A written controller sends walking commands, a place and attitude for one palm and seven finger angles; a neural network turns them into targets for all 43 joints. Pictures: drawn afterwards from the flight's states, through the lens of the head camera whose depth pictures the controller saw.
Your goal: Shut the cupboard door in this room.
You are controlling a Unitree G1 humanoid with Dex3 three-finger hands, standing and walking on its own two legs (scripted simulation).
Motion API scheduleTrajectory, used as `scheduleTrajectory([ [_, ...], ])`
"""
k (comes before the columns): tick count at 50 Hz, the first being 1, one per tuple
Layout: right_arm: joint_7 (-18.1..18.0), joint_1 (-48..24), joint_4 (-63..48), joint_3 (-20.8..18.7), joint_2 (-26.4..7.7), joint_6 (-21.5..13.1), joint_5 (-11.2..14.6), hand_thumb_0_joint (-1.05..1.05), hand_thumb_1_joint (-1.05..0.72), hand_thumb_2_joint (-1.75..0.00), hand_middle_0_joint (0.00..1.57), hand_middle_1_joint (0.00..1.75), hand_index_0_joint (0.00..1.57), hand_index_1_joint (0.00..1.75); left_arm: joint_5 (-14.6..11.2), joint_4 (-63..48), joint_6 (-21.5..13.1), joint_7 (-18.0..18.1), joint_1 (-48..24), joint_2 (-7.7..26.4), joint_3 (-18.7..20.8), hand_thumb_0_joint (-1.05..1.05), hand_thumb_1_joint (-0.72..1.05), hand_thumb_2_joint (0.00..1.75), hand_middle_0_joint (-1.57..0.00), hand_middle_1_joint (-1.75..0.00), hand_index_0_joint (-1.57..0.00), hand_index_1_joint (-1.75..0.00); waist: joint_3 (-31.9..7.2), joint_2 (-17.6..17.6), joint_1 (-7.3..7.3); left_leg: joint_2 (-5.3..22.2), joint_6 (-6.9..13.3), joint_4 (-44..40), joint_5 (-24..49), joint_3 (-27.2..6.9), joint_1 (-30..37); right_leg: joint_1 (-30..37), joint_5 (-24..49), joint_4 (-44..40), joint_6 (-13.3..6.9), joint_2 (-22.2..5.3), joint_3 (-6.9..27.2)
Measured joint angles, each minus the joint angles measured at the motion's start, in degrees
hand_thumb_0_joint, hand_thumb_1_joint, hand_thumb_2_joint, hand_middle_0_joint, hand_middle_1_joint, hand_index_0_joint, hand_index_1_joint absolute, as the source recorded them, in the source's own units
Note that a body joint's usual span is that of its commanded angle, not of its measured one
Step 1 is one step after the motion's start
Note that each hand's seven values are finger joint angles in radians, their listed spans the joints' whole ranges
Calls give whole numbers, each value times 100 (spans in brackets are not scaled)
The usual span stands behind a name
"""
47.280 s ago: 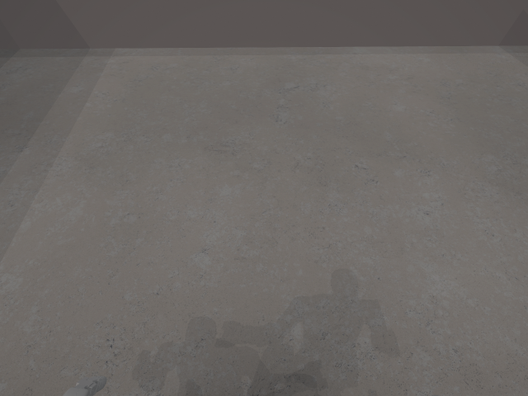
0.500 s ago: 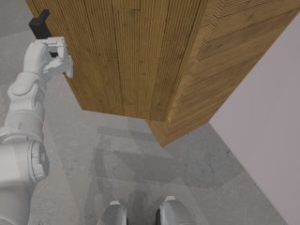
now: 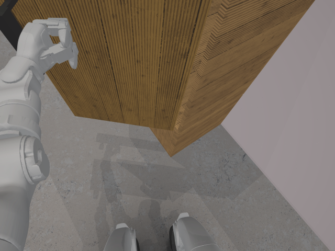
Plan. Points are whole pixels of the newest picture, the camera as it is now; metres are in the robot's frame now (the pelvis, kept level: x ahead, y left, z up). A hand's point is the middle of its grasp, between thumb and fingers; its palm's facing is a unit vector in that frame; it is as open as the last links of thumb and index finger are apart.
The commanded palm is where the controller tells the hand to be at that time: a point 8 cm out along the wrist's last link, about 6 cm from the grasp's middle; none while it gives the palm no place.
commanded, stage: push the door shut along its arc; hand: left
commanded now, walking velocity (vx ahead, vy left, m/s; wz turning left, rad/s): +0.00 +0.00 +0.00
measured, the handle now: (27, 38) +0.59 +0.24 +0.10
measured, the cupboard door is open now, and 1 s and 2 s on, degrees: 48 40 40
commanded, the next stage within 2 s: pull the fist back off the door in 0.36 s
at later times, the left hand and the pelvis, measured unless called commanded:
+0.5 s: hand (78, 39) +0.56 +0.13 +0.11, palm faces -0.32 -0.95 +0.01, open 3.1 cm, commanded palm +0.57 +0.15 +0.10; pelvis -0.01 -0.01 -0.02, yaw +1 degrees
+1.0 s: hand (84, 42) +0.55 +0.11 +0.12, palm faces +0.15 -0.99 -0.04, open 3.1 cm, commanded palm +0.50 +0.15 +0.10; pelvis +0.01 -0.01 +0.01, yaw -1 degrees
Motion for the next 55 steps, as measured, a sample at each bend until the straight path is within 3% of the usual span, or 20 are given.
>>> scheduleTrajectory([
  [11,-37,-13,79,9,-7,-18,-30,1,-91,-90,20,30,21,30,90,180,90,-192,-431,205,-59,0,89,92,-130,-150,-130,-150,34,16,-51,30,-35,141,-50,-29,-234,-242,-57,154,-38,30,-27],
  [24,-75,-97,316,29,-36,-234,-90,1,-91,-90,20,30,21,30,132,534,336,-195,-1328,436,-536,1,91,96,-130,-150,-130,-150,77,-20,-195,30,-73,519,-84,-221,-775,-679,-93,429,-84,31,-214],
  [26,-33,-7,257,1,-39,-252,-150,1,-91,-90,20,30,20,30,133,520,436,244,-1390,247,-212,2,88,95,-130,-150,-130,-150,27,35,-165,30,-77,561,-81,-252,-896,-776,-82,439,-80,33,-243],
  [30,229,191,119,-32,46,-237,-325,1,-91,-90,20,30,20,30,124,273,491,1844,-1235,-289,268,1,83,91,-130,-150,-130,-150,-74,73,-120,8,-79,494,-33,-221,-942,-842,-48,406,-61,9,-212],
  [33,464,341,37,-64,149,-212,-500,1,-91,-90,20,30,20,30,506,-124,261,2980,-864,-679,317,1,84,90,-130,-150,-130,-150,-167,113,-94,7,-81,409,-10,-175,-889,-819,-32,358,-57,7,-166],
  [36,654,413,63,-84,249,-125,-581,1,-91,-90,20,30,20,30,904,-344,-81,3506,-477,-928,214,1,86,90,-130,-150,-129,-150,-207,153,-80,16,-85,321,-16,-120,-720,-690,-39,310,-61,16,-111],
  [39,704,439,113,-71,318,12,-544,1,-91,-90,20,30,20,30,981,-228,-232,3479,-232,-1058,245,1,88,90,-130,-150,-130,-150,-204,175,-82,32,-83,147,1,-56,-419,-432,-21,179,-66,33,-47],
  [45,601,536,17,-76,301,122,-420,1,-91,-90,20,30,20,30,767,55,-325,3295,134,-1098,626,1,89,90,-130,-150,-130,-150,-204,167,-75,69,-90,-317,108,70,212,115,90,-206,-81,78,81],
  [50,604,569,6,-194,194,108,-392,1,-91,-90,20,30,20,30,702,-222,-821,3242,610,-1157,450,1,90,90,-130,-150,-130,-150,-216,113,105,61,-107,-514,145,126,521,376,101,-328,-95,74,137],
  [55,580,461,44,-332,82,214,-294,1,-91,-90,20,30,20,30,397,-517,-814,2993,1133,-1429,19,1,90,90,-130,-150,-130,-150,-176,32,345,16,-115,-647,186,81,759,630,100,-434,-101,32,95],
])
